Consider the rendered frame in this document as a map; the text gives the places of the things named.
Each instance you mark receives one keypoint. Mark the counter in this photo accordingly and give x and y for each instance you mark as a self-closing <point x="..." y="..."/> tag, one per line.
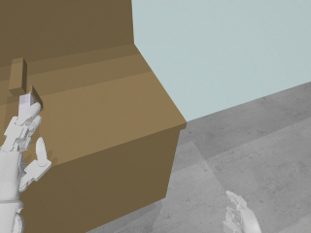
<point x="110" y="128"/>

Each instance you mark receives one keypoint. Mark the robot right hand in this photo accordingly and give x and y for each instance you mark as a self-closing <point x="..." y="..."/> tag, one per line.
<point x="244" y="222"/>

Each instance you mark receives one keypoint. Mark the robot left hand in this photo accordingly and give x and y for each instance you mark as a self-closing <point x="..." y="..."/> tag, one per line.
<point x="12" y="164"/>

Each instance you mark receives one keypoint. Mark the left robot forearm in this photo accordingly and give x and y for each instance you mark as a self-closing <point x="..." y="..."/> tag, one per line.
<point x="10" y="219"/>

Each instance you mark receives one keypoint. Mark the tap lever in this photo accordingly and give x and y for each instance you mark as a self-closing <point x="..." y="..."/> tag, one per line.
<point x="25" y="101"/>

